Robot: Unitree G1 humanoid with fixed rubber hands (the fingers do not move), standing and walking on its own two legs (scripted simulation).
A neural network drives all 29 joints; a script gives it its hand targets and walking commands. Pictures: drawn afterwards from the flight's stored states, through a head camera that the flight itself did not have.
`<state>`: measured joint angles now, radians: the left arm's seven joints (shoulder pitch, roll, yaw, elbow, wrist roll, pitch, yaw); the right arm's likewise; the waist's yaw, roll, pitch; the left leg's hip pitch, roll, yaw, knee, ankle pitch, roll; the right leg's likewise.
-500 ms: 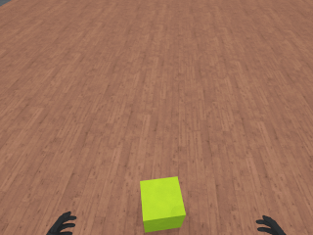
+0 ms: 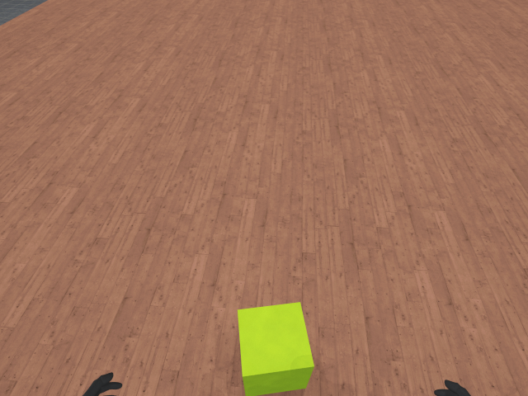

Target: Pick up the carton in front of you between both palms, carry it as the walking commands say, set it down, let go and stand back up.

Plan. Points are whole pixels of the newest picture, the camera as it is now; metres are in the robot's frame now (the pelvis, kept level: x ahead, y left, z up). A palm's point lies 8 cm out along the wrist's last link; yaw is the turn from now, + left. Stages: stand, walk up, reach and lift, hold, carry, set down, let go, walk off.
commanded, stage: stand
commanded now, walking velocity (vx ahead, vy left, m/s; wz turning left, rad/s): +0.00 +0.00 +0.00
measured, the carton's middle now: (272, 350) +0.41 -0.01 -0.65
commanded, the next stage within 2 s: none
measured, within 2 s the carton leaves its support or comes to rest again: neither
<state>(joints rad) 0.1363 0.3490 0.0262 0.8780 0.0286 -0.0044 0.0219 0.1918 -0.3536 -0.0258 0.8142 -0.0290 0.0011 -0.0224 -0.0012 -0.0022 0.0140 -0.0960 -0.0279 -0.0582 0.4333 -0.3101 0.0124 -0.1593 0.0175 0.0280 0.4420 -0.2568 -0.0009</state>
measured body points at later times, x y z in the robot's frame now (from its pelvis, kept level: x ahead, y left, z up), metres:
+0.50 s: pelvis -0.02 +0.00 +0.00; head -0.02 +0.00 +0.45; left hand +0.08 +0.31 -0.11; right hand +0.08 -0.31 -0.11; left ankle -0.05 +0.11 -0.74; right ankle -0.01 -0.12 -0.74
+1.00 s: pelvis -0.02 -0.01 +0.01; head -0.03 -0.01 +0.46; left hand +0.08 +0.31 -0.11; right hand +0.07 -0.32 -0.11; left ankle -0.05 +0.11 -0.74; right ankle -0.01 -0.12 -0.74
